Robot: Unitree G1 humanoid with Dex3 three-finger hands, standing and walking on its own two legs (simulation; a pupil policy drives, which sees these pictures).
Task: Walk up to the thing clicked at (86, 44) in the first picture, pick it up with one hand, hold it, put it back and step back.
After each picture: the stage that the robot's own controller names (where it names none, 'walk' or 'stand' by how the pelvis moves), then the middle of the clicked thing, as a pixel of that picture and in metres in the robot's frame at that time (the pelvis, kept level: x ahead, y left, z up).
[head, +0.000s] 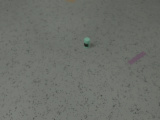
stand; (86, 43) +1.35 -0.06 -0.72
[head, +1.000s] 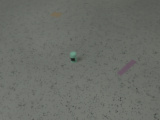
walk; (73, 57) +1.22 +0.20 -0.70
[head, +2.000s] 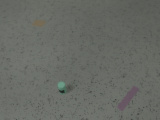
walk; (62, 88) +0.73 +0.24 -0.71
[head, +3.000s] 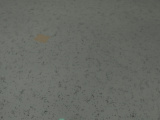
walk; out of the picture +0.45 +0.16 -0.71
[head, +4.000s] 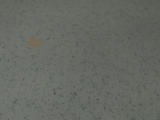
stand; out of the picture +0.36 +0.17 -0.72
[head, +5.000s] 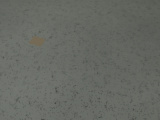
stand; out of the picture +0.37 +0.17 -0.72
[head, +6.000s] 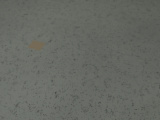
stand; out of the picture +0.34 +0.17 -0.72
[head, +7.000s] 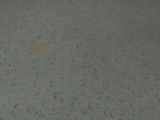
stand; out of the picture +0.34 +0.18 -0.73
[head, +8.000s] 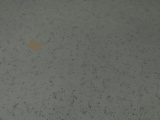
stand; out of the picture +0.33 +0.18 -0.73
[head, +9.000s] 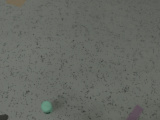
go down; (47, 107) +0.37 +0.18 -0.60
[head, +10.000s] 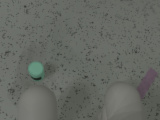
go down; (36, 72) +0.43 +0.18 -0.31
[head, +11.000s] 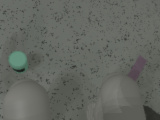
close in; (19, 63) +0.43 +0.20 -0.27
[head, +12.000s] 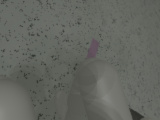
close; out of the picture +0.43 +0.22 -0.23
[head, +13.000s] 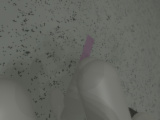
close; out of the picture +0.42 +0.23 -0.23
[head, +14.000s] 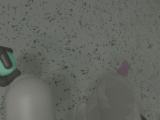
lift; (1, 66) +0.36 +0.24 -0.14
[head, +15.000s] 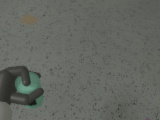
lift; (30, 91) +0.32 +0.17 +0.02
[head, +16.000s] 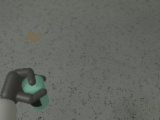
hold; (36, 93) +0.32 +0.16 +0.00
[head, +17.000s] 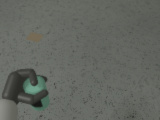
crouch; (37, 94) +0.32 +0.16 +0.00
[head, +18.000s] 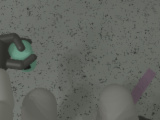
crouch; (24, 57) +0.43 +0.18 -0.09
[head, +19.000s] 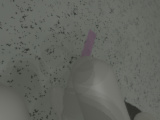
lower; out of the picture +0.44 +0.26 -0.23
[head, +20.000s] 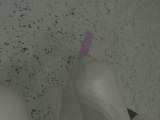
lower; out of the picture +0.44 +0.25 -0.23
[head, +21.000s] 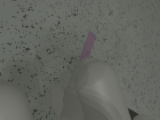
lower; out of the picture +0.43 +0.25 -0.23
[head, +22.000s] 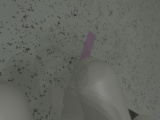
lower; out of the picture +0.43 +0.25 -0.23
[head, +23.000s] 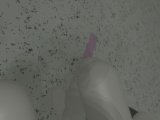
open; out of the picture +0.41 +0.22 -0.23
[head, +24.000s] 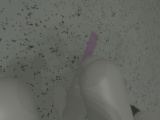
withdraw; out of the picture +0.42 +0.22 -0.23
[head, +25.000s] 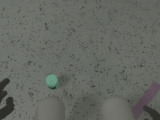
walk; (52, 82) +0.42 +0.15 -0.45
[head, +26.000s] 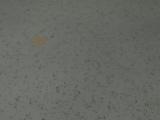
stand; out of the picture +0.36 +0.14 -0.66
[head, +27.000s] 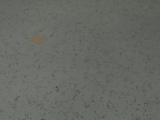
stand; out of the picture +0.36 +0.15 -0.66
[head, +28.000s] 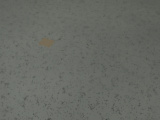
stand; out of the picture +0.38 +0.13 -0.71
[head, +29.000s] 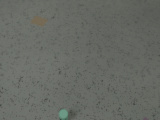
walk; (63, 116) +0.41 +0.10 -0.70
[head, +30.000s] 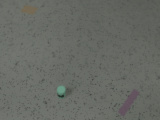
walk; (61, 92) +0.58 +0.11 -0.71
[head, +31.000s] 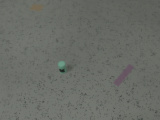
walk; (62, 67) +0.87 +0.26 -0.69
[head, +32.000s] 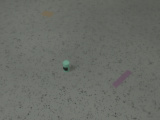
stand; (66, 66) +1.04 +0.16 -0.71
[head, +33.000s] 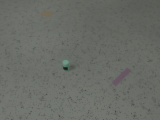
stand; (65, 65) +1.05 +0.17 -0.72
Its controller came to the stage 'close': yes
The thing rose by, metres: 0.72
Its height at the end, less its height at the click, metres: +0.00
